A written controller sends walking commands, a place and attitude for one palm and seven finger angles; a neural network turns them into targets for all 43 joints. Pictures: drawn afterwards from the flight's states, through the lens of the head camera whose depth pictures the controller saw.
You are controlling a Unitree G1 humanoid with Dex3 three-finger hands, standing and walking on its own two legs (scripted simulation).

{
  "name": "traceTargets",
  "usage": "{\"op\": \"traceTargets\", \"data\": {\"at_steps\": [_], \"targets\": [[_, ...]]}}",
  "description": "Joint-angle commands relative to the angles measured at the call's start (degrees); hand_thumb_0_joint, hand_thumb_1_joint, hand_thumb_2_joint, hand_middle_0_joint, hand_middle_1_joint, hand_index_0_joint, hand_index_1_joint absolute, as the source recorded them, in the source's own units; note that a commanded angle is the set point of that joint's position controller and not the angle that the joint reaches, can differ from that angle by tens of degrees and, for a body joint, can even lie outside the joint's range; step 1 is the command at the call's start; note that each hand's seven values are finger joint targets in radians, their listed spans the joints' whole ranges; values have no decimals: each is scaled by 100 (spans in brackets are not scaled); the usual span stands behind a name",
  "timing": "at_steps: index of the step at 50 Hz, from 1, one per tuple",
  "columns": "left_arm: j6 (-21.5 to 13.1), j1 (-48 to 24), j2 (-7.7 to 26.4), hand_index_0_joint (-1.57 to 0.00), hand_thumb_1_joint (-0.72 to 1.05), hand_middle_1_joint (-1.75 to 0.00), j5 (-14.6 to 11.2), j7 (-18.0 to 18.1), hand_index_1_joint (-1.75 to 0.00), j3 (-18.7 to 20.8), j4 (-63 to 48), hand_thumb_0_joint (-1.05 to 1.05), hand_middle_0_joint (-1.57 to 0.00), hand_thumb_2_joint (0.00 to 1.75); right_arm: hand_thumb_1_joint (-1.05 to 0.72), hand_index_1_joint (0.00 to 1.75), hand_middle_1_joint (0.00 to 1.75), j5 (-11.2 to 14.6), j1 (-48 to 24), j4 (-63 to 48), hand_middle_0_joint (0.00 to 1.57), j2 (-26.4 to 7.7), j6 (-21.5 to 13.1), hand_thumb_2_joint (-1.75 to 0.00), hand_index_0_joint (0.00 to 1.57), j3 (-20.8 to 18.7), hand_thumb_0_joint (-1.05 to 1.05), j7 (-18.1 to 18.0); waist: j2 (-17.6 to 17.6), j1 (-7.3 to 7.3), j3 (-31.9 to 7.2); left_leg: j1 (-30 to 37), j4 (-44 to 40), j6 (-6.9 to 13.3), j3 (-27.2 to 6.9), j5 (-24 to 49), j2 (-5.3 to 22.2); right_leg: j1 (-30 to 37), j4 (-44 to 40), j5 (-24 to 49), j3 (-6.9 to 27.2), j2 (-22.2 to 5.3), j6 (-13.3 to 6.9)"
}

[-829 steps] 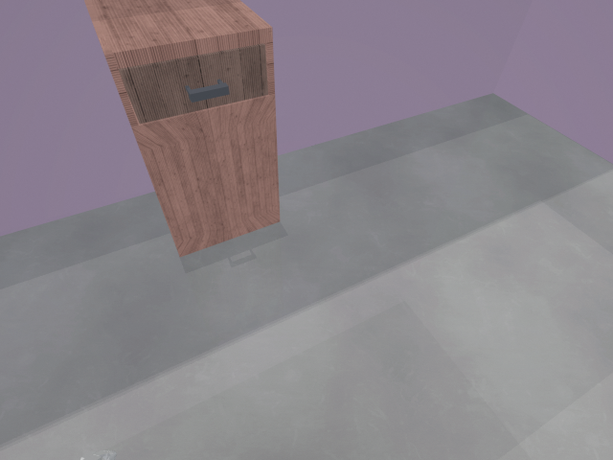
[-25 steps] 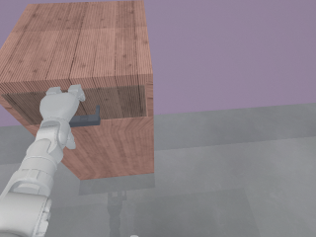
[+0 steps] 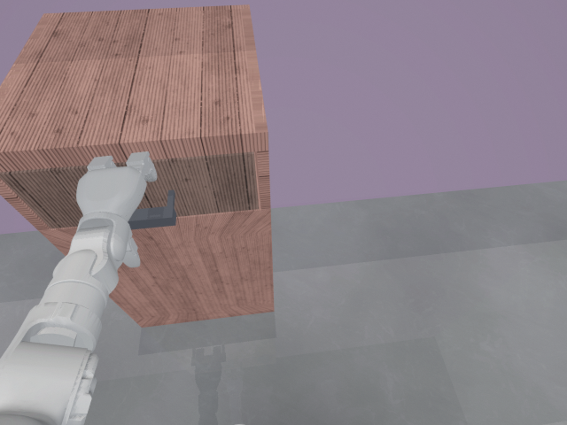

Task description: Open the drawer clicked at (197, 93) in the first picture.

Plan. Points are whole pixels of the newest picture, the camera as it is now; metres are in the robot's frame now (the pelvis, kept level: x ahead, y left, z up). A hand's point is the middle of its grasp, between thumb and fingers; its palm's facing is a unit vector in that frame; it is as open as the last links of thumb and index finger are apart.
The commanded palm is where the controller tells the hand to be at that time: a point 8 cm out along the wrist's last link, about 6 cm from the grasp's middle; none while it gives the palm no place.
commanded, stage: re-aim the fingers above the handle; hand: left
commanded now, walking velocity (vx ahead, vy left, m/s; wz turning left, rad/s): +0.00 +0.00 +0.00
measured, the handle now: (143, 208) +0.48 +0.25 -0.03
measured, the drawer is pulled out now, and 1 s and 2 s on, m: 0.00 0.00 0.00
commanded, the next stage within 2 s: lower the fingers behind the handle in 1.26 s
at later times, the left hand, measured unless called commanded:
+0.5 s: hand (123, 210) +0.43 +0.25 +0.03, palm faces -0.01 -0.03 -1.00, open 13.8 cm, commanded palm +0.41 +0.25 +0.09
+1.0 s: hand (118, 214) +0.42 +0.26 +0.03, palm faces -0.03 -0.03 -1.00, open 13.8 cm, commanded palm +0.40 +0.25 +0.09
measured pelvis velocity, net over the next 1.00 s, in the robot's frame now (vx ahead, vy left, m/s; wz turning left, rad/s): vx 0.00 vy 0.00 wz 0.00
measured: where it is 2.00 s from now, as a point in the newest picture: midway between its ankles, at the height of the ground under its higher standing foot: outside the picture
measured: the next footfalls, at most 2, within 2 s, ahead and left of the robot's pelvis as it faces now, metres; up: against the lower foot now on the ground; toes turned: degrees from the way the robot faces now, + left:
none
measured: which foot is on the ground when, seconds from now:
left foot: down 0.00-1.00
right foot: down 0.00-1.00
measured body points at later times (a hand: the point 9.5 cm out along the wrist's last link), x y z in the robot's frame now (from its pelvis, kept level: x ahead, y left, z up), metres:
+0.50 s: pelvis +0.00 +0.00 +0.00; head +0.06 +0.00 +0.44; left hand +0.43 +0.25 +0.08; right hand +0.06 -0.27 -0.13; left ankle +0.00 +0.09 -0.70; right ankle -0.03 -0.11 -0.70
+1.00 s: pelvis +0.00 +0.00 +0.00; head +0.06 -0.01 +0.45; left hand +0.42 +0.26 +0.09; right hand +0.06 -0.27 -0.13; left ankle +0.00 +0.09 -0.70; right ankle -0.03 -0.11 -0.70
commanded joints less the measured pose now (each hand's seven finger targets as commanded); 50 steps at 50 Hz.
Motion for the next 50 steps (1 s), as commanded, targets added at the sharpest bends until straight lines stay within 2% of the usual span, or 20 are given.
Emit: {"op": "traceTargets", "data": {"at_steps": [1, 7, 10, 12, 13, 16, 22, 25, 30, 32, 35, 37, 38, 40, 42, 43, 46, 47, 48, 50], "targets": [[149, -2244, 1619, -30, -50, -120, -26, 251, -120, 557, -1035, 0, -30, 30, -90, 30, 30, -21, 354, -531, 20, -876, -101, -90, 20, -302, 0, -75, 131, 61, -2039, 1640, -420, 43, 99, 2314, 42, 751, -469, 1990, -180, 38, -146], [87, -2144, 1506, -30, -50, -120, -45, 62, -120, 391, -1114, 0, -30, 30, -90, 30, 30, 29, 291, -578, 20, -860, -117, -90, 20, -285, 0, -107, 115, 9, -1856, 1671, -479, 53, 100, 2229, 51, 710, -549, 1967, -156, 24, -111], [10, -2072, 1189, -30, -50, -120, -121, 22, -120, 205, -1209, 0, -30, 30, -90, 30, 30, 13, 315, -560, 20, -835, -154, -90, 20, -325, 0, -103, 148, -47, -1693, 1842, -444, 59, 77, 2262, 71, 529, -590, 1871, -192, 38, -128], [-93, -2363, 1378, -30, -50, -120, -75, 34, -120, 302, -1374, 0, -30, 30, -90, 30, 30, 12, 327, -519, 20, -852, -147, -90, 20, -324, 0, -111, 126, -68, -1840, 1900, -441, 49, 22, 2251, 81, 457, -556, 1805, -173, 31, -115], [-92, -2247, 1217, -30, -50, -120, -104, 56, -120, 220, -1318, 0, -30, 30, -90, 30, 30, -5, 352, -526, 20, -839, -158, -90, 20, -336, 0, -107, 182, -57, -1776, 1903, -429, 48, 25, 2252, 67, 439, -545, 1766, -203, 41, -140], [-83, -2509, 1398, -30, -50, -120, -48, 169, -120, 355, -1272, 0, -30, 30, -90, 30, 30, -15, 343, -475, 20, -862, -162, -90, 20, -317, 0, -95, 163, -69, -1665, 1774, -445, 28, -22, 2125, 74, 322, -517, 1591, -229, 40, -161], [142, -2474, 1709, -30, -50, -120, 28, 276, -120, 585, -1003, 0, -30, 30, -90, 30, 30, -12, 380, -474, 20, -873, -145, -90, 20, -295, 0, -79, 121, 34, -2070, 1725, -394, 24, 37, 2282, 54, 553, -424, 1854, -207, 53, -139], [203, -2216, 1645, -30, -50, -120, -33, 152, -120, 524, -926, 0, -30, 30, -90, 30, 30, -11, 375, -522, 20, -873, -132, -90, 20, -293, 0, -96, 94, 55, -2052, 1623, -380, 45, 110, 2347, 35, 780, -456, 2105, -164, 38, -134], [62, -2246, 1227, -30, -50, -120, -121, -45, -120, 179, -1076, 0, -30, 30, -90, 30, 30, -4, 400, -533, 20, -860, -140, -90, 20, -312, 0, -108, 27, -66, -1816, 1755, -405, 57, 58, 2335, 77, 574, -526, 1967, -191, 46, -124], [-91, -2278, 1426, -30, -50, -120, -107, -40, -120, 376, -1375, 0, -30, 30, -90, 30, 30, -8, 418, -524, 20, -850, -137, -90, 20, -332, 0, -100, 192, 10, -2150, 1986, -380, 40, 28, 2624, 94, 616, -477, 2110, -172, 42, -120], [-111, -2211, 1407, -30, -50, -120, -60, 84, -120, 410, -1296, 0, -30, 30, -90, 30, 30, -23, 389, -482, 20, -845, -128, -90, 20, -336, 0, -84, 239, 2, -1826, 1808, -366, 29, 41, 2476, 82, 469, -456, 1966, -213, 51, -149], [-92, -2104, 1704, -30, -50, -120, -4, 203, -120, 692, -1313, 0, -30, 30, -90, 30, 30, -26, 378, -483, 20, -853, -112, -90, 20, -332, 0, -75, 218, 117, -2071, 1806, -367, 24, 48, 2571, 75, 596, -415, 2057, -192, 57, -141], [-16, -2047, 1593, -30, -50, -120, -35, 241, -120, 607, -1172, 0, -30, 30, -90, 30, 30, -34, 360, -481, 20, -852, -115, -90, 20, -324, 0, -76, 174, 70, -1850, 1668, -368, 36, 82, 2453, 58, 614, -431, 2039, -207, 58, -151], [70, -1983, 1841, -30, -50, -120, -1, 301, -120, 805, -1160, 0, -30, 30, -90, 30, 30, -27, 344, -490, 20, -867, -107, -90, 20, -316, 0, -78, 74, 155, -1957, 1540, -391, 38, 108, 2434, 43, 812, -409, 2139, -183, 48, -150], [120, -2042, 1818, -30, -50, -120, 7, 287, -120, 750, -1250, 0, -30, 30, -90, 30, 30, -5, 303, -502, 20, -858, -101, -90, 20, -314, 0, -79, 126, 141, -2134, 1641, -404, 31, 125, 2539, 52, 892, -417, 2279, -162, 32, -128], [178, -1838, 1596, -30, -50, -120, -54, 253, -120, 605, -1172, 0, -30, 30, -90, 30, 30, -15, 304, -526, 20, -857, -115, -90, 20, -326, 0, -76, 231, 134, -2016, 1702, -394, 38, 148, 2615, 49, 869, -444, 2323, -172, 44, -142], [174, -1987, 1274, -30, -50, -120, -152, 88, -120, 311, -1323, 0, -30, 30, -90, 30, 30, 8, 293, -516, 20, -855, -135, -90, 20, -342, 0, -80, 16, -36, -1891, 1822, -414, 62, 112, 2639, 83, 831, -549, 2313, -172, 31, -120], [123, -1994, 1281, -30, -50, -120, -137, 42, -120, 280, -1437, 0, -30, 30, -90, 30, 30, 25, 279, -529, 20, -847, -131, -90, 20, -335, 0, -86, 23, -5, -2048, 1918, -438, 56, 83, 2621, 79, 822, -542, 2272, -159, 32, -96], [122, -1914, 1031, -30, -50, -120, -187, -12, -120, 96, -1393, 0, -30, 30, -90, 30, 30, 15, 295, -535, 20, -841, -143, -90, 20, -350, 0, -95, 78, -62, -1816, 1967, -430, 55, 60, 2622, 86, 690, -566, 2181, -196, 43, -122], [49, -2047, 1070, -30, -50, -120, -182, -53, -120, 120, -1475, 0, -30, 30, -90, 30, 30, 6, 294, -498, 20, -840, -148, -90, 20, -347, 0, -95, 129, -50, -1723, 1993, -461, 52, 42, 2461, 86, 583, -593, 1979, -203, 36, -128]]}}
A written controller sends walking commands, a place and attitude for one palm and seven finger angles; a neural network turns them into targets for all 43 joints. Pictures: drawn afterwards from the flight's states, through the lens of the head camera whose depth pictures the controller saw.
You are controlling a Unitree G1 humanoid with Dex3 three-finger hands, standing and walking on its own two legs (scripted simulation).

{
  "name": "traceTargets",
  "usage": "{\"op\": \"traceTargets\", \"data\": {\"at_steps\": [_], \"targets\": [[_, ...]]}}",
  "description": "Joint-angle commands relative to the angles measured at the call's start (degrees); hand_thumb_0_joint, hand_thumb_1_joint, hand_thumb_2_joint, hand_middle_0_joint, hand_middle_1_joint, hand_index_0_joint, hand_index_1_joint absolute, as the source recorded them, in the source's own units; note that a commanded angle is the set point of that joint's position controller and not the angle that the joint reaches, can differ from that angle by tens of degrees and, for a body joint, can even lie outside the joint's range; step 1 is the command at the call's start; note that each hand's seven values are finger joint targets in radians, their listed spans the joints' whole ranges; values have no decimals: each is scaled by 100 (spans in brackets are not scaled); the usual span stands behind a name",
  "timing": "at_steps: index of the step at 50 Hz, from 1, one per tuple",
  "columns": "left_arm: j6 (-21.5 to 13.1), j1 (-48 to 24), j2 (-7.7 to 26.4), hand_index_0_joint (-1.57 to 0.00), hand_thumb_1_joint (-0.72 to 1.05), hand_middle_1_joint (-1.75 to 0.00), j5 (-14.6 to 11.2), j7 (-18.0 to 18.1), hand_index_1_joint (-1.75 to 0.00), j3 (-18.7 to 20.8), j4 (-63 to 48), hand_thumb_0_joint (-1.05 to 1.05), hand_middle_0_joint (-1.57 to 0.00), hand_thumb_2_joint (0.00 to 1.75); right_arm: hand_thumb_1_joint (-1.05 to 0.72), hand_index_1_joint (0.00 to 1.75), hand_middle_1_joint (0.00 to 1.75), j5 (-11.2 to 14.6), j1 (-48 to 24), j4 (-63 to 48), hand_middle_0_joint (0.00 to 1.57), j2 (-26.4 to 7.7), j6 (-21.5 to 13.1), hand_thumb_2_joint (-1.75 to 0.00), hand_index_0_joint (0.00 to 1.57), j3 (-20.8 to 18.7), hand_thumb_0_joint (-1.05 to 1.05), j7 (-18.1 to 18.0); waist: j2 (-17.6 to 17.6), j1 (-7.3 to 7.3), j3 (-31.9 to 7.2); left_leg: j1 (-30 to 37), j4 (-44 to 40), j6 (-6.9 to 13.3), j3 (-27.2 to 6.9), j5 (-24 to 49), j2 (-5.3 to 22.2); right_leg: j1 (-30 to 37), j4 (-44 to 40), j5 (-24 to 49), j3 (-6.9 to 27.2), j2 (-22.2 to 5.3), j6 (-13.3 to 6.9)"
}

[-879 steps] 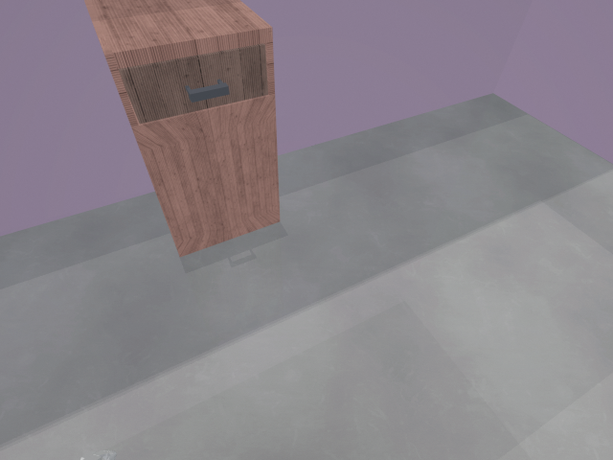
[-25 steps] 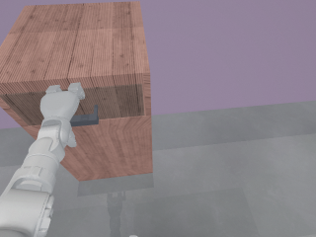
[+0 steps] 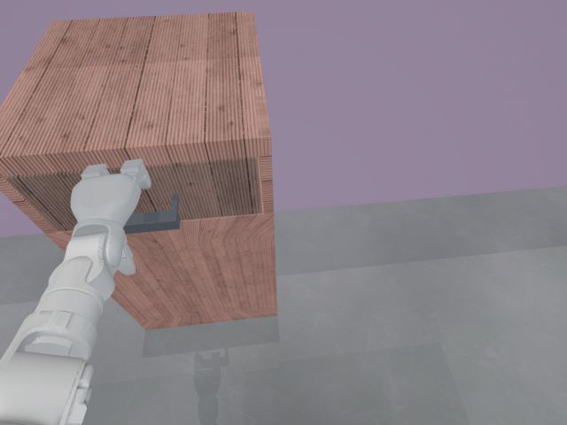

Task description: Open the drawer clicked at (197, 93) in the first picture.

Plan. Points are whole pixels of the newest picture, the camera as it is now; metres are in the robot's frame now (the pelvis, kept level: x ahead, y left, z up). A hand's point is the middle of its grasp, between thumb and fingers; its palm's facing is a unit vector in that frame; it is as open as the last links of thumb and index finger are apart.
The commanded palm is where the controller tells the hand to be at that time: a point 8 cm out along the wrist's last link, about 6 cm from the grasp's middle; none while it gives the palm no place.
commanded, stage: re-aim the fingers above the handle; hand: left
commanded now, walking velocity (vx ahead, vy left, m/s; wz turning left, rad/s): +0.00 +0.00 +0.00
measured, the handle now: (147, 212) +0.48 +0.25 -0.03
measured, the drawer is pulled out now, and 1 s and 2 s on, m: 0.00 0.00 0.00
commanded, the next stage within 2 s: lower the fingers behind the handle in 0.26 s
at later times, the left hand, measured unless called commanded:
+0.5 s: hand (133, 217) +0.43 +0.25 +0.02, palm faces -0.06 -0.04 -1.00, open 13.8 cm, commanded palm +0.40 +0.25 +0.07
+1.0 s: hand (134, 233) +0.42 +0.26 -0.01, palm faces -0.04 -0.04 -1.00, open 13.8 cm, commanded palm +0.40 +0.25 +0.04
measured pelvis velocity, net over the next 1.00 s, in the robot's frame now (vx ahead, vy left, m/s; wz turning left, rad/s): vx -0.01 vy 0.00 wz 0.00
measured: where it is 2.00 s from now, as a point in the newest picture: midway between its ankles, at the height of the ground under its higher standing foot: outside the picture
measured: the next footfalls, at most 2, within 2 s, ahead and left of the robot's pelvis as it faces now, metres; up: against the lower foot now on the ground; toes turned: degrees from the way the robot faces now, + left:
none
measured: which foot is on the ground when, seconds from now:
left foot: down 0.00-1.00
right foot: down 0.00-1.00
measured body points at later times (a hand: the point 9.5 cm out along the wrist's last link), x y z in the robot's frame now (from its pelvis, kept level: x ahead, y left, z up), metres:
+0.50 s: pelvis +0.00 +0.00 +0.00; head +0.06 -0.01 +0.44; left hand +0.42 +0.25 +0.07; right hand +0.05 -0.28 -0.13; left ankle -0.01 +0.09 -0.71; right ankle -0.03 -0.11 -0.71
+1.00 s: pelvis -0.01 +0.00 -0.02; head +0.07 +0.01 +0.43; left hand +0.42 +0.25 +0.04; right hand +0.04 -0.27 -0.14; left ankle -0.01 +0.09 -0.71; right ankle -0.03 -0.11 -0.71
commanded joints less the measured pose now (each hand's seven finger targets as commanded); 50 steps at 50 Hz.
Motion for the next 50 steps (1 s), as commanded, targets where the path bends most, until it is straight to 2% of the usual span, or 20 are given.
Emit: {"op": "traceTargets", "data": {"at_steps": [1, 3, 7, 8, 9, 12, 14, 19, 21, 23, 26, 31, 32, 33, 37, 38, 42, 43, 47, 50], "targets": [[-186, -2346, 1165, -30, -50, -120, -19, 113, -120, 292, -1311, 0, -30, 30, -90, 30, 30, -34, 274, -486, 20, -863, -132, -90, 20, -312, 0, -100, 65, -111, -1766, 1821, -346, 60, 18, 2510, 93, 416, -469, 1973, -200, 27, -135], [-242, -2375, 1086, -30, -50, -120, 45, 189, -120, 261, -1314, 0, -30, 30, -90, 30, 30, -38, 278, -473, 20, -825, -133, -90, 20, -318, 0, -92, 162, -90, -1769, 1844, -311, 49, 15, 2464, 71, 293, -430, 1897, -216, 33, -142], [-126, -2413, 1615, -30, -50, -120, 185, 397, -120, 686, -1009, 0, -30, 30, -90, 30, 30, -37, 225, -493, 20, -840, -104, -90, 20, -259, 0, -87, 23, 36, -1839, 1447, -331, 41, 72, 2219, 19, 471, -352, 1899, -171, 31, -136], [-51, -2412, 1601, -30, -50, -120, 183, 427, -120, 667, -868, 0, -30, 30, -90, 30, 30, -47, 211, -485, 20, -851, -109, -90, 20, -256, 0, -92, 65, 5, -1645, 1324, -330, 46, 122, 2090, 13, 458, -365, 1863, -181, 22, -145], [-3, -2452, 1652, -30, -50, -120, 215, 442, -120, 670, -885, 0, -30, 30, -90, 30, 30, -26, 184, -518, 20, -840, -103, -90, 20, -233, 0, -92, 113, 61, -1763, 1301, -363, 34, 119, 2083, 7, 493, -354, 1856, -172, 18, -143], [82, -2489, 1458, -30, -50, -120, 188, 361, -120, 485, -834, 0, -30, 30, -90, 30, 30, -15, 219, -558, 20, -839, -121, -90, 20, -250, 0, -89, 13, -8, -1988, 1451, -324, 49, 135, 2192, 15, 582, -366, 1996, -148, 20, -115], [72, -2631, 1246, -30, -50, -120, 115, 255, -120, 267, -853, 0, -30, 30, -90, 30, 30, -6, 247, -552, 20, -839, -144, -90, 20, -254, 0, -105, -5, -125, -1918, 1501, -304, 72, 141, 2149, 24, 516, -421, 2015, -139, 16, -98], [-159, -2760, 1149, -30, -50, -120, 67, 82, -120, 160, -856, 0, -30, 30, -90, 30, 30, -15, 371, -477, 20, -845, -175, -90, 20, -269, 0, -151, -72, -218, -1769, 1504, -275, 89, 84, 2030, 34, 310, -451, 1842, -139, 14, -88], [-254, -2538, 1470, -30, -50, -120, 68, 101, -120, 478, -673, 0, -30, 30, -90, 30, 30, -41, 411, -453, 20, -878, -162, -90, 20, -260, 0, -164, -100, -122, -1706, 1277, -251, 86, 89, 2013, 23, 402, -410, 1873, -124, 9, -119], [-320, -2481, 1442, -30, -50, -120, 111, 176, -120, 485, -638, 0, -30, 30, -90, 30, 30, -47, 437, -453, 20, -862, -165, -90, 20, -275, 0, -147, -39, -105, -1756, 1172, -173, 87, 125, 2023, 12, 354, -326, 1951, -118, 11, -114], [-338, -2229, 1752, -30, -50, -120, 153, 328, -120, 807, -651, 0, -30, 30, -90, 30, 30, -82, 439, -457, 20, -871, -133, -90, 20, -265, 0, -106, 131, 51, -2036, 1033, -93, 61, 149, 2247, -2, 513, -172, 2201, -108, 24, -140], [-322, -2250, 1449, -30, -50, -120, 154, 517, -120, 649, -852, 0, -30, 30, -90, 30, 30, -101, 480, -409, 20, -866, -157, -90, 20, -348, 0, -54, 112, -71, -2253, 1218, 67, 49, 131, 2591, 53, 356, -65, 2416, -139, 49, -120], [-327, -2146, 1525, -30, -50, -120, 174, 545, -120, 712, -887, 0, -30, 30, -90, 30, 30, -81, 486, -404, 20, -862, -147, -90, 20, -344, 0, -46, 183, -9, -2420, 1292, 61, 39, 137, 2632, 56, 368, -48, 2439, -123, 54, -98], [-299, -2092, 1458, -30, -50, -120, 154, 565, -120, 671, -840, 0, -30, 30, -90, 30, 30, -94, 490, -382, 20, -873, -146, -90, 20, -354, 0, -50, 193, -45, -2214, 1285, 83, 33, 127, 2624, 68, 265, -44, 2372, -156, 66, -120], [-304, -2243, 1506, -30, -50, -120, 219, 663, -120, 687, -896, 0, -30, 30, -90, 30, 30, -93, 454, -308, 20, -883, -145, -90, 20, -352, 0, -52, 121, -112, -2234, 1263, 93, 39, 77, 2472, 85, 106, -30, 2184, -162, 65, -99], [-267, -2061, 1305, -30, -50, -120, 178, 669, -120, 572, -769, 0, -30, 30, -90, 30, 30, -103, 473, -307, 20, -871, -159, -90, 20, -352, 0, -46, 180, -93, -2043, 1230, 93, 38, 87, 2456, 76, 54, -43, 2135, -189, 81, -124], [-234, -2337, 1531, -30, -50, -120, 251, 723, -120, 657, -607, 0, -30, 30, -90, 30, 30, -88, 445, -269, 20, -892, -146, -90, 20, -312, 0, -56, 138, -138, -2036, 1071, 92, 33, 47, 2106, 73, -115, -19, 1822, -186, 68, -113], [-192, -2405, 1279, -30, -50, -120, 249, 723, -120, 434, -464, 0, -30, 30, -90, 30, 30, -99, 461, -253, 20, -890, -163, -90, 20, -316, 0, -55, 208, -227, -1761, 1018, 103, 35, 50, 1972, 71, -293, -44, 1668, -210, 75, -131], [-245, -2473, 1333, -30, -50, -120, 278, 751, -120, 517, -475, 0, -30, 30, -90, 30, 30, -113, 494, -280, 20, -873, -184, -90, 20, -322, 0, -45, 329, -170, -2246, 1255, 189, 10, 4, 2098, 94, -400, 65, 1614, -225, 83, -129], [-242, -2513, 1213, -30, -50, -120, 286, 770, -120, 434, -288, 0, -30, 30, -90, 30, 30, -143, 536, -242, 20, -878, -201, -90, 20, -319, 0, -36, 209, -213, -2062, 1084, 271, 4, -24, 2040, 111, -578, 136, 1538, -257, 97, -140]]}}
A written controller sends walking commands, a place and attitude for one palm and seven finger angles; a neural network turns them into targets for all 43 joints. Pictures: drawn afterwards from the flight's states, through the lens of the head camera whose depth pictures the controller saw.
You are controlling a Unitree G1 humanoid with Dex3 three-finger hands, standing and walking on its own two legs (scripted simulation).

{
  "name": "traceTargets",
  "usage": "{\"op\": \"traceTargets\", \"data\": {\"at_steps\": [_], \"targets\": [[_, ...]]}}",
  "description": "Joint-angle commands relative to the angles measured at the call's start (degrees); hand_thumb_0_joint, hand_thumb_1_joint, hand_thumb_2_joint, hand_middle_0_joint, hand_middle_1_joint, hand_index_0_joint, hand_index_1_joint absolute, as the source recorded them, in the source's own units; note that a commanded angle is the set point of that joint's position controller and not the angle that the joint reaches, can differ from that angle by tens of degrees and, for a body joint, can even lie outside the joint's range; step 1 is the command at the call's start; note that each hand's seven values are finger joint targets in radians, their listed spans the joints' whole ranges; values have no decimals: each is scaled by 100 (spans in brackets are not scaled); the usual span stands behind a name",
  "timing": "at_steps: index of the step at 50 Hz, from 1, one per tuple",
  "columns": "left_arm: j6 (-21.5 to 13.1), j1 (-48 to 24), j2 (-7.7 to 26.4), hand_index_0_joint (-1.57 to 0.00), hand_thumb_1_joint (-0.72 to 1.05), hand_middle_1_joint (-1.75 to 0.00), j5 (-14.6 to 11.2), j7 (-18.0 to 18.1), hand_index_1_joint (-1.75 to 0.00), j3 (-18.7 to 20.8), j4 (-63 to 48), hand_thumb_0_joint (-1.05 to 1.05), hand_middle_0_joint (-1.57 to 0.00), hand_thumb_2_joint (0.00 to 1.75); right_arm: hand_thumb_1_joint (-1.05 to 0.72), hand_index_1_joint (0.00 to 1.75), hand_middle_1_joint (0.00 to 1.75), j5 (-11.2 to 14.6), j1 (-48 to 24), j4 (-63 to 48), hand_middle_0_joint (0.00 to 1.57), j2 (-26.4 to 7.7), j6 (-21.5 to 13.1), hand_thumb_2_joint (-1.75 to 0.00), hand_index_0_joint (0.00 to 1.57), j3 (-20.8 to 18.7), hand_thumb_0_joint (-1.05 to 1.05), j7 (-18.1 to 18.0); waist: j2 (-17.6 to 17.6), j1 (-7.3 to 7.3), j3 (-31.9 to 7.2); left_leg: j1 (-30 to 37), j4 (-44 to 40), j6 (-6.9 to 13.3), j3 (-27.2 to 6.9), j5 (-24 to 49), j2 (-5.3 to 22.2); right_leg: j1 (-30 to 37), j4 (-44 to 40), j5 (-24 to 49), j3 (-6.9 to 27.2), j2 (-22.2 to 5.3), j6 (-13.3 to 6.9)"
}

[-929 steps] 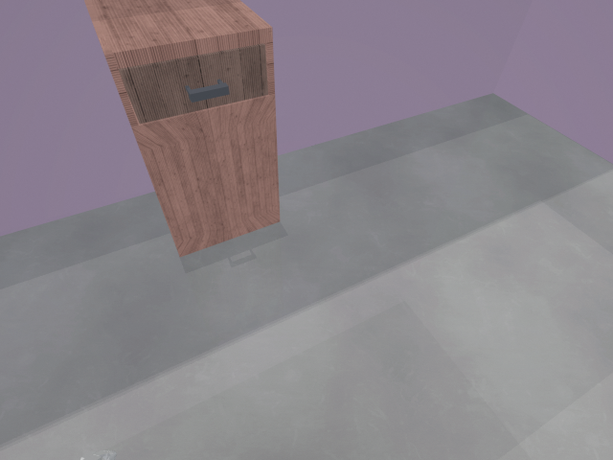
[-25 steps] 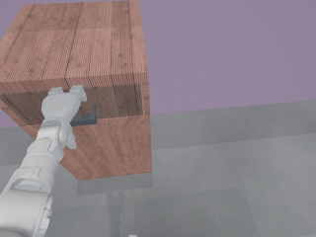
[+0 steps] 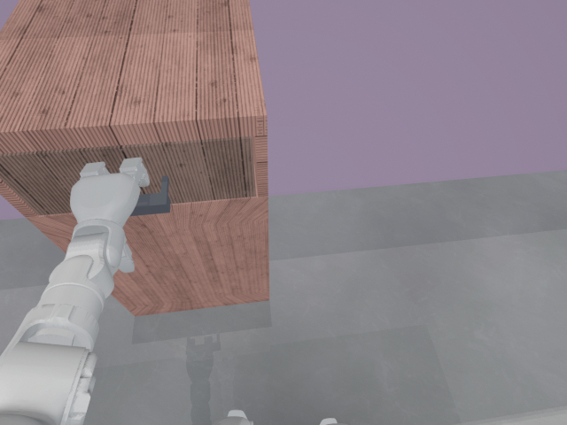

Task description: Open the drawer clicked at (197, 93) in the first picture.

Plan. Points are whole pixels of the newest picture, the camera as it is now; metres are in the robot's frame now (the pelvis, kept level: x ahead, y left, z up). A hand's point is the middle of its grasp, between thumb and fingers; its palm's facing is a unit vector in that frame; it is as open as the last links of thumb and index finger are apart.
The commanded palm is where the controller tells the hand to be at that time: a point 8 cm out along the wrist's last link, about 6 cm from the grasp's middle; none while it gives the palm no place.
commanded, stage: lower the fingers behind the handle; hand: left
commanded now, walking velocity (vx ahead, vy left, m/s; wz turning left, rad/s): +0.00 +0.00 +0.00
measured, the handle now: (135, 194) +0.49 +0.25 -0.02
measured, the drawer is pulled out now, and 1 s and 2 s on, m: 0.00 0.00 0.00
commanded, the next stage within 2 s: close the thumb around the handle in 0.96 s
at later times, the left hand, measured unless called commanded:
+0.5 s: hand (133, 222) +0.44 +0.25 -0.03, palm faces -0.03 -0.04 -1.00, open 13.8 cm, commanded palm +0.41 +0.25 +0.02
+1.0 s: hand (134, 224) +0.44 +0.25 -0.03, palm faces -0.04 -0.04 -1.00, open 13.8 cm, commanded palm +0.41 +0.24 +0.02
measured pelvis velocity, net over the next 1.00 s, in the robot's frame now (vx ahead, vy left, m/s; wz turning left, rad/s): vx -0.01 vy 0.00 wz -0.03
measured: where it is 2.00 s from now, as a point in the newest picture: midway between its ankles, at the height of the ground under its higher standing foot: outside the picture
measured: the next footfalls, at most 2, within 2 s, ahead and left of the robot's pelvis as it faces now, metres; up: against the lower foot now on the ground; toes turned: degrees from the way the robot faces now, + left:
none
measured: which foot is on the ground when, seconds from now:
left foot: down 0.00-1.00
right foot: down 0.00-1.00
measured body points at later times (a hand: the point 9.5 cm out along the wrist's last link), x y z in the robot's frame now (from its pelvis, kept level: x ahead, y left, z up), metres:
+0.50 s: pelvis -0.01 +0.00 -0.02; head +0.09 +0.01 +0.42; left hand +0.43 +0.25 +0.03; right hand +0.02 -0.27 -0.14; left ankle +0.00 +0.09 -0.69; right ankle -0.02 -0.11 -0.69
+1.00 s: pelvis -0.01 +0.00 -0.02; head +0.09 +0.01 +0.42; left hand +0.43 +0.25 +0.02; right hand +0.03 -0.27 -0.14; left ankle +0.00 +0.09 -0.69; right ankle -0.02 -0.11 -0.69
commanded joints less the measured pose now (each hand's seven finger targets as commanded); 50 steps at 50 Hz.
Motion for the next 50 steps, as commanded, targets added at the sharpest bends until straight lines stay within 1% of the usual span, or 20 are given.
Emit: {"op": "traceTargets", "data": {"at_steps": [1, 2, 5, 11, 14, 16, 17, 21, 22, 23, 27, 28, 29, 32, 35, 37, 38, 41, 43, 50], "targets": [[-18, -2233, 1219, -30, -50, -120, -2, 256, -120, 317, -903, 0, -30, 30, -90, 30, 30, -48, 572, -354, 20, -924, -88, -90, 20, -335, 0, -59, 328, -75, -1963, 1945, -354, -7, -5, 2260, 93, 184, -447, 1690, -191, 51, -158], [-42, -2278, 1283, -30, -50, -120, 51, 288, -120, 349, -970, 0, -30, 30, -90, 30, 30, -45, 573, -351, 20, -922, -89, -90, 20, -334, 0, -59, 366, -59, -2160, 2015, -311, -15, -12, 2343, 109, 133, -377, 1736, -187, 54, -146], [6, -2241, 1067, -30, -50, -120, 31, 370, -120, 238, -882, 0, -30, 30, -90, 30, 30, -71, 613, -341, 20, -912, -94, -90, 20, -338, 0, -27, 255, -96, -2074, 1862, -234, -7, 5, 2308, 103, 114, -339, 1760, -202, 70, -144], [102, -2388, 1586, -30, -50, -120, 78, 507, -120, 591, -749, 0, -30, 30, -90, 30, 30, -99, 605, -294, 20, -984, -81, -90, 20, -291, 0, -38, 232, -47, -2206, 1526, -150, 7, 4, 2058, 85, 137, -216, 1653, -162, 52, -146], [108, -2488, 1424, -30, -50, -120, 119, 550, -120, 447, -760, 0, -30, 30, -90, 30, 30, -95, 621, -278, 20, -956, -110, -90, 20, -305, 0, -38, 382, -113, -2252, 1588, -80, 6, 23, 2049, 107, -47, -189, 1604, -164, 62, -125], [137, -2336, 1545, -30, -50, -120, 66, 540, -120, 574, -652, 0, -30, 30, -90, 30, 30, -117, 635, -246, 20, -983, -100, -90, 20, -290, 0, -42, 259, -79, -2274, 1488, -53, 1, 7, 2143, 105, 54, -131, 1717, -174, 62, -135], [113, -2343, 1501, -30, -50, -120, 87, 542, -120, 525, -726, 0, -30, 30, -90, 30, 30, -100, 650, -254, 20, -963, -108, -90, 20, -299, 0, -35, 412, -57, -2435, 1559, -31, -6, 32, 2207, 108, 32, -104, 1775, -158, 60, -121], [160, -2066, 1426, -30, -50, -120, 30, 509, -120, 530, -532, 0, -30, 30, -90, 30, 30, -124, 661, -216, 20, -982, -90, -90, 20, -297, 0, -15, 186, -80, -2244, 1361, 18, 17, 61, 2180, 110, 110, -105, 1881, -156, 67, -123], [152, -1943, 1570, -30, -50, -120, 72, 519, -120, 620, -494, 0, -30, 30, -90, 30, 30, -96, 636, -228, 20, -993, -74, -90, 20, -285, 0, -23, 153, -19, -2197, 1254, 5, 13, 69, 2072, 100, 91, -102, 1815, -135, 55, -105], [165, -1924, 1424, -30, -50, -120, 51, 505, -120, 495, -448, 0, -30, 30, -90, 30, 30, -109, 657, -236, 20, -992, -75, -90, 20, -280, 0, -16, 147, -50, -2093, 1193, 8, 21, 83, 1996, 96, 76, -99, 1778, -149, 65, -115], [98, -1781, 1565, -30, -50, -120, 50, 502, -120, 618, -483, 0, -30, 30, -90, 30, 30, -90, 621, -261, 20, -980, -70, -90, 20, -273, 0, -11, 196, 25, -2215, 1067, 59, 33, 121, 1953, 79, 145, -47, 1841, -95, 45, -107], [104, -1695, 1480, -30, -50, -120, 20, 499, -120, 567, -378, 0, -30, 30, -90, 30, 30, -106, 637, -245, 20, -987, -77, -90, 20, -272, 0, -5, 144, -11, -2031, 988, 87, 43, 125, 1895, 83, 79, -46, 1813, -107, 53, -111], [77, -1758, 1638, -30, -50, -120, 40, 516, -120, 676, -449, 0, -30, 30, -90, 30, 30, -93, 620, -261, 20, -1000, -72, -90, 20, -272, 0, -16, 10, -2, -2129, 920, 101, 51, 117, 1815, 83, 103, -43, 1757, -87, 41, -90], [71, -1935, 1747, -30, -50, -120, 63, 551, -120, 692, -485, 0, -30, 30, -90, 30, 30, -83, 617, -281, 20, -1004, -70, -90, 20, -261, 0, -25, 146, -5, -2134, 900, 94, 45, 112, 1720, 69, 40, -17, 1634, -91, 41, -95], [130, -2150, 1571, -30, -50, -120, 70, 607, -120, 529, -531, 0, -30, 30, -90, 30, 30, -90, 639, -272, 20, -1000, -93, -90, 20, -271, 0, -21, 341, -83, -2121, 1061, 108, 24, 70, 1752, 88, -177, -5, 1506, -143, 57, -113], [159, -2081, 1680, -30, -50, -120, 64, 630, -120, 665, -564, 0, -30, 30, -90, 30, 30, -91, 638, -290, 20, -1009, -84, -90, 20, -279, 0, -19, 323, -3, -2396, 1250, 106, 7, 43, 1902, 101, -145, 35, 1537, -159, 63, -108], [206, -2098, 1430, -30, -50, -120, 26, 618, -120, 475, -478, 0, -30, 30, -90, 30, 30, -97, 642, -283, 20, -993, -95, -90, 20, -285, 0, -12, 306, -103, -2218, 1233, 122, 18, 62, 1857, 97, -205, -15, 1524, -173, 68, -108], [253, -2171, 1767, -30, -50, -120, 2, 565, -120, 678, -422, 0, -30, 30, -90, 30, 30, -95, 658, -254, 20, -1031, -79, -90, 20, -239, 0, -29, 184, -52, -2229, 1064, 93, 29, 56, 1811, 87, -19, -8, 1593, -141, 46, -105], [261, -2053, 1543, -30, -50, -120, 44, 551, -120, 524, -437, 0, -30, 30, -90, 30, 30, -97, 647, -287, 20, -999, -73, -90, 20, -257, 0, -32, 330, -38, -2275, 1237, 97, 16, 78, 1925, 86, -80, -13, 1636, -158, 63, -111], [124, -1940, 1466, -30, -50, -120, 44, 541, -120, 528, -605, 0, -30, 30, -90, 30, 30, -102, 613, -314, 20, -981, -86, -90, 20, -261, 0, -24, 252, -20, -2153, 1244, 85, 7, 45, 1945, 115, -121, -26, 1608, -168, 70, -118]]}}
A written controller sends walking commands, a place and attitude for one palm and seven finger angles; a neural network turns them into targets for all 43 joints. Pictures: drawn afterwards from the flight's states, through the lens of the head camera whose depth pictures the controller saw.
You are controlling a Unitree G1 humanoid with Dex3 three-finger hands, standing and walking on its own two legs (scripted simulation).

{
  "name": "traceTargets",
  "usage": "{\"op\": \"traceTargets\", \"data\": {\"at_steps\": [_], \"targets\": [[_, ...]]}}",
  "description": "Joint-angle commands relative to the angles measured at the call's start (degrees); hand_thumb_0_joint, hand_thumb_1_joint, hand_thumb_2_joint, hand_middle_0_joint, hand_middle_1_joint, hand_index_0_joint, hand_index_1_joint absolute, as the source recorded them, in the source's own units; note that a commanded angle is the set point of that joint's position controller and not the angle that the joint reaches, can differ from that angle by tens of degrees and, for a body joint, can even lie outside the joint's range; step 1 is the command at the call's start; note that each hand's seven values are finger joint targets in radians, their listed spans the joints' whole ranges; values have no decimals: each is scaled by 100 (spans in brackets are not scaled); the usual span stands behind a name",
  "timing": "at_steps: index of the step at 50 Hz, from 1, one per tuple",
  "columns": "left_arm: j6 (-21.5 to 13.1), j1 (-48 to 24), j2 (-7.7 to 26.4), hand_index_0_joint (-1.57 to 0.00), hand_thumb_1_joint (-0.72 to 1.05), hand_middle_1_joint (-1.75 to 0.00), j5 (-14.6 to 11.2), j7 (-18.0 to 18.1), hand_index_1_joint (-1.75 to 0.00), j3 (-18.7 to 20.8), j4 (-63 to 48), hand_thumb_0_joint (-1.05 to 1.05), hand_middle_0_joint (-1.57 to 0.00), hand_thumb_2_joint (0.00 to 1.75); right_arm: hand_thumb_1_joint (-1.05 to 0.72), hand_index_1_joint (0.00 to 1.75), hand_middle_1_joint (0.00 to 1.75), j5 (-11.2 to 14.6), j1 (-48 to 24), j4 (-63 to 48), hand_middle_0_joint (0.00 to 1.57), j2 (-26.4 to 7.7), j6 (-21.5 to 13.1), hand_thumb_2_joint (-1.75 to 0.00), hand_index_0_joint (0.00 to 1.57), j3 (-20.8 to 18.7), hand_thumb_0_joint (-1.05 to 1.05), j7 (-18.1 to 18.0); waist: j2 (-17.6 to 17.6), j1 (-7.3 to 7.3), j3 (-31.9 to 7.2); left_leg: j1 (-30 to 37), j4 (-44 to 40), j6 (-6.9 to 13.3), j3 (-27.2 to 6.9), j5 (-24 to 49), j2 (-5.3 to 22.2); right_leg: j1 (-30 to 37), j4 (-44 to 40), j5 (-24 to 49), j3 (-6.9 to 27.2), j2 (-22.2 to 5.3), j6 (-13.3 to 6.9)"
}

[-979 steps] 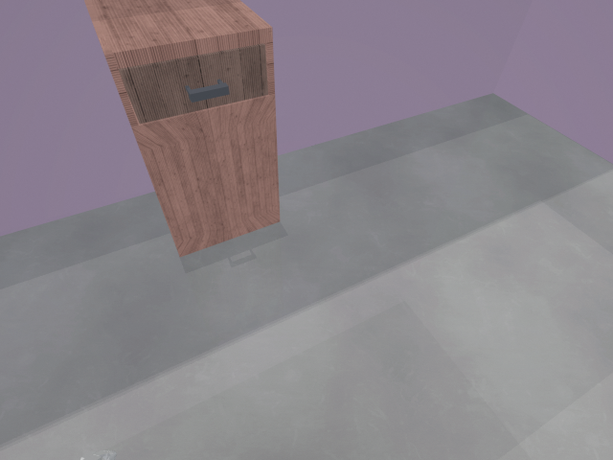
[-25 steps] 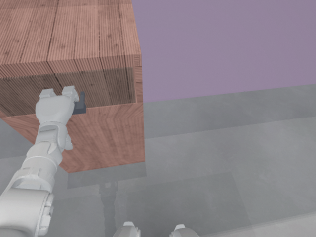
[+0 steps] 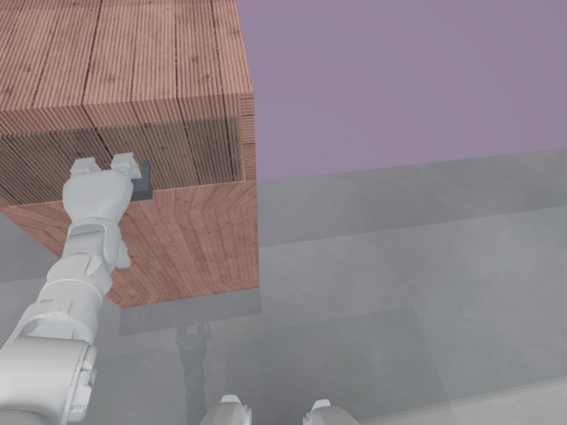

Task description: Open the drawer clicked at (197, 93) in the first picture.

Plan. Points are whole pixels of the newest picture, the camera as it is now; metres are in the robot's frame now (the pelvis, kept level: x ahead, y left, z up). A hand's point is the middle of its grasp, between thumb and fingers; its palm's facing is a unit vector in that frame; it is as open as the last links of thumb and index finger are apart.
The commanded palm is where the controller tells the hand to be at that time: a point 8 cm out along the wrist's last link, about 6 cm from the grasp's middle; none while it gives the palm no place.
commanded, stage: close the thumb around the handle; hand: left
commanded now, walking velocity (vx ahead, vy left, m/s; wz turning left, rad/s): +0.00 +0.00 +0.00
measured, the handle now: (114, 180) +0.49 +0.26 +0.00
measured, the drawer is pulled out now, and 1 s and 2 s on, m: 0.00 0.00 0.15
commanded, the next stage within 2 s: pull the drawer open in 0.76 s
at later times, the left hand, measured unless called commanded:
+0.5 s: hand (116, 212) +0.44 +0.26 -0.02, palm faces -0.04 -0.05 -1.00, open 8.6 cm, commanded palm +0.42 +0.25 +0.04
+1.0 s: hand (115, 214) +0.44 +0.26 -0.02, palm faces -0.04 -0.04 -1.00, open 5.7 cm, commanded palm +0.40 +0.25 +0.04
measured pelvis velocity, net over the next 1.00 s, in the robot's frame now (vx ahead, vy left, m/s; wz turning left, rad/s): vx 0.01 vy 0.00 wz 0.00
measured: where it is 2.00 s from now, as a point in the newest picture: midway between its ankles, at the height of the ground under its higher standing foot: outside the picture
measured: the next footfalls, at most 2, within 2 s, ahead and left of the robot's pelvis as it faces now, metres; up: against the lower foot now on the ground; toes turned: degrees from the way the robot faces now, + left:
none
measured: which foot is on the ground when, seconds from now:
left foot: down 0.00-1.00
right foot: down 0.00-1.00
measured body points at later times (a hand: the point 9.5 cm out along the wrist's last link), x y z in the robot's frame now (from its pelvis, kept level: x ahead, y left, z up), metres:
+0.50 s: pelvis +0.00 +0.00 +0.00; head +0.10 +0.01 +0.44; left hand +0.44 +0.26 +0.04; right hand +0.04 -0.27 -0.12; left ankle +0.01 +0.09 -0.67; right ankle -0.01 -0.12 -0.67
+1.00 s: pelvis +0.01 +0.00 +0.00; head +0.10 +0.01 +0.44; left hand +0.43 +0.26 +0.04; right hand +0.05 -0.27 -0.12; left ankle +0.01 +0.09 -0.67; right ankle -0.01 -0.12 -0.67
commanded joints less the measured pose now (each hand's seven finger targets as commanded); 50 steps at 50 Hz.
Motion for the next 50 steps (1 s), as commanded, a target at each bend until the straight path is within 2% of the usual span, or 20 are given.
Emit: {"op": "traceTargets", "data": {"at_steps": [1, 3, 8, 11, 15, 17, 20, 21, 23, 24, 28, 29, 31, 35, 38, 40, 42, 43, 47, 50], "targets": [[25, -1909, 1379, -30, -50, -120, -46, 206, -120, 336, -945, 0, -30, 30, -90, 30, 30, -22, 625, -333, 20, -951, -84, -90, 20, -360, 0, -71, 280, 72, -2044, 2068, -564, -14, -59, 2190, 42, 652, -635, 1761, -213, -20, -156], [29, -1876, 1385, -30, -50, -120, -15, 246, -120, 334, -879, 0, -30, 30, -90, 30, 30, -26, 644, -309, 20, -965, -95, -90, 20, -371, 0, -74, 225, 60, -2013, 2046, -537, -10, -41, 2140, 42, 611, -633, 1737, -206, -18, -141], [99, -2171, 1395, -32, -22, -123, 9, 323, -123, 291, -834, 0, -32, 42, -90, 30, 30, -24, 674, -258, 20, -975, -126, -90, 20, -380, 0, -71, 289, -13, -1989, 2062, -535, -10, -72, 2014, 49, 452, -641, 1562, -220, -19, -141], [138, -2198, 1538, -33, -5, -125, -33, 300, -125, 408, -915, 0, -33, 49, -90, 30, 30, -40, 688, -248, 20, -984, -99, -90, 20, -370, 0, -73, 340, 32, -2331, 2189, -516, -25, -78, 2262, 45, 632, -586, 1790, -205, -24, -150], [206, -2135, 1531, -35, 17, -127, -41, 249, -127, 336, -657, 0, -35, 59, -90, 30, 30, -19, 691, -238, 20, -996, -95, -90, 20, -336, 0, -83, 130, -16, -2042, 1905, -535, 17, -23, 2025, 21, 712, -671, 1755, -178, -23, -120], [125, -2216, 1743, -36, 28, -128, -11, 211, -128, 473, -861, 0, -36, 64, -90, 30, 30, -5, 685, -260, 20, -991, -90, -90, 20, -332, 0, -102, 304, 61, -2299, 2025, -537, 0, -29, 2182, 25, 774, -613, 1884, -153, -37, -126], [80, -1829, 1665, -37, 45, -130, -39, 188, -130, 508, -860, 0, -37, 71, -90, 30, 30, -26, 677, -281, 20, -975, -81, -90, 20, -341, 0, -89, 328, 159, -2277, 2037, -514, -7, 11, 2338, 16, 876, -600, 2039, -158, -23, -139], [60, -1892, 1505, -37, 51, -131, -36, 175, -131, 418, -889, 0, -37, 73, -90, 30, 30, -31, 666, -276, 20, -956, -83, -90, 20, -361, 0, -85, 308, 78, -2252, 2107, -495, -10, -16, 2439, 38, 790, -589, 2075, -179, -26, -143], [22, -1632, 1493, -38, 62, -132, -40, 212, -132, 470, -886, 0, -38, 78, -90, 30, 30, -36, 676, -284, 20, -960, -93, -90, 20, -370, 0, -69, 301, 169, -2209, 2100, -491, -16, 1, 2439, 31, 805, -585, 2064, -183, -13, -145], [-13, -1830, 1468, -38, 68, -133, -33, 226, -133, 408, -1030, 0, -38, 80, -90, 30, 30, -18, 652, -297, 20, -947, -97, -90, 20, -368, 0, -70, 290, 92, -2231, 2085, -498, -10, 1, 2380, 48, 779, -604, 2047, -181, -17, -126], [-8, -1693, 1498, -40, 90, -135, -41, 272, -135, 460, -996, 0, -40, 90, -90, 30, 30, -33, 653, -275, 20, -959, -100, -90, 20, -377, 0, -61, 313, 132, -2194, 2034, -483, -4, 23, 2363, 20, 839, -593, 2076, -165, -22, -137], [-22, -1771, 1652, -40, 90, -135, 1, 301, -135, 562, -1095, 0, -40, 90, -90, 30, 30, -27, 638, -278, 20, -966, -96, -90, 20, -380, 0, -62, 285, 153, -2238, 2069, -494, -17, -6, 2390, 41, 799, -580, 2053, -178, -25, -136], [16, -1786, 1389, -40, 90, -135, -26, 311, -135, 408, -1098, 0, -40, 90, -90, 30, 30, -42, 624, -283, 20, -956, -96, -90, 20, -393, 0, -41, 396, 102, -2227, 2215, -498, -34, -44, 2557, 51, 693, -566, 2066, -212, -15, -156], [73, -1782, 1535, -40, 90, -135, -47, 332, -135, 479, -1001, 0, -40, 90, -90, 30, 30, -33, 650, -265, 20, -980, -91, -90, 20, -384, 0, -45, 187, 105, -2182, 2068, -510, -8, -13, 2362, 31, 830, -609, 2047, -182, -16, -130], [134, -1783, 1620, -40, 90, -135, -74, 299, -135, 511, -876, 0, -40, 90, -90, 30, 30, -23, 628, -257, 20, -999, -72, -90, 20, -362, 0, -49, 293, 123, -2082, 2075, -551, -21, -24, 2278, 26, 762, -623, 1914, -188, -19, -139], [143, -2001, 1535, -40, 90, -135, -58, 299, -135, 403, -885, 0, -40, 90, -90, 30, 30, -14, 638, -246, 20, -982, -87, -90, 20, -368, 0, -62, 249, 22, -2028, 2045, -549, 3, -6, 2186, 26, 728, -675, 1873, -184, -25, -124], [116, -2058, 1651, -40, 90, -135, -43, 288, -135, 471, -948, 0, -40, 90, -90, 30, 30, -3, 631, -272, 20, -979, -84, -90, 20, -357, 0, -74, 296, 69, -2250, 2123, -556, -11, -38, 2273, 29, 760, -625, 1909, -174, -34, -124], [145, -1938, 1427, -40, 90, -135, -89, 270, -135, 345, -865, 0, -40, 90, -90, 30, 30, -18, 652, -272, 20, -970, -90, -90, 20, -371, 0, -66, 326, 52, -2162, 2141, -534, -6, -6, 2276, 15, 746, -651, 1923, -182, -23, -130], [73, -1521, 1320, -40, 90, -135, -130, 232, -135, 373, -1037, 0, -40, 90, -90, 30, 30, 3, 580, -354, 20, -924, -83, -90, 20, -375, 0, -52, 294, 189, -2343, 2280, -581, -22, 7, 2473, 29, 927, -642, 2091, -187, -18, -133], [76, -1079, 1218, -40, 90, -135, -182, 203, -135, 367, -1050, 0, -40, 90, -90, 30, 30, -2, 536, -407, 20, -928, -73, -90, 20, -373, 0, -41, 150, 247, -2093, 2158, -635, -15, 32, 2372, 27, 1022, -690, 2072, -200, -10, -142]]}}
